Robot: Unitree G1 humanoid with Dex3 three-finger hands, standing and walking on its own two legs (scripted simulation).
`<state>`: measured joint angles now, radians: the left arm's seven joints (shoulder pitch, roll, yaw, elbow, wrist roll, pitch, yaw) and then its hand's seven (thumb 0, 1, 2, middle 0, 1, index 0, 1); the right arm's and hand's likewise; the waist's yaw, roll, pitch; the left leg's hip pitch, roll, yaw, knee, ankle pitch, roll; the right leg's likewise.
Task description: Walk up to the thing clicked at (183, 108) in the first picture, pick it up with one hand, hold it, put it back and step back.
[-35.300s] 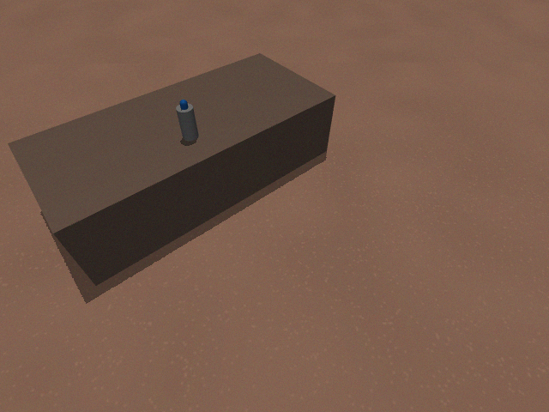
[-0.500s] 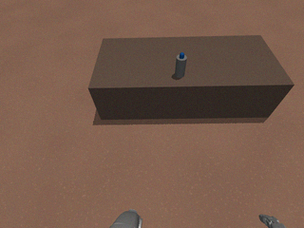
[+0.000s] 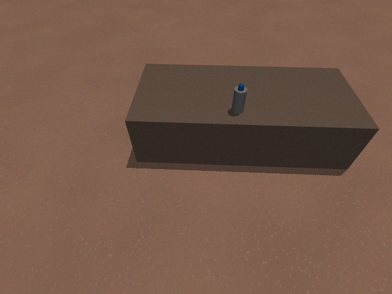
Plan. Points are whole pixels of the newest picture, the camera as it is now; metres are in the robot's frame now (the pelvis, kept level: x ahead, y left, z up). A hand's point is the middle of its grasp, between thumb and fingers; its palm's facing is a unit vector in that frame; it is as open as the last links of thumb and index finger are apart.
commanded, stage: step back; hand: right
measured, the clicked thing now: (239, 97) +1.13 -0.19 -0.31
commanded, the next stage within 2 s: stand in 0.56 s
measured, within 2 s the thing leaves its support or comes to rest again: neither
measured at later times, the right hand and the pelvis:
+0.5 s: hand out of the picture +0.16 -0.22 -0.14, palm faces -0.03 +0.94 -0.34, open 7.4 cm; pelvis +0.04 +0.02 +0.01, yaw +0 degrees
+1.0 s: hand out of the picture +0.12 -0.23 -0.13, palm faces -0.01 +0.94 -0.34, open 7.4 cm; pelvis +0.03 +0.03 +0.02, yaw +0 degrees
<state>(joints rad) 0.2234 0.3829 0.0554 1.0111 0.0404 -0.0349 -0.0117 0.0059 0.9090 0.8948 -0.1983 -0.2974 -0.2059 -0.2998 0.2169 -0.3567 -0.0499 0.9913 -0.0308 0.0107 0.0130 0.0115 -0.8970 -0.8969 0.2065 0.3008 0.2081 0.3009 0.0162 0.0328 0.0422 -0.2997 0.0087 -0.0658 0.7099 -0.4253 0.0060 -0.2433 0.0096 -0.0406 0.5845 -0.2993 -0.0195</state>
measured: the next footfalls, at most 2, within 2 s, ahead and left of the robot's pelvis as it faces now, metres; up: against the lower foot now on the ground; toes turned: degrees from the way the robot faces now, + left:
none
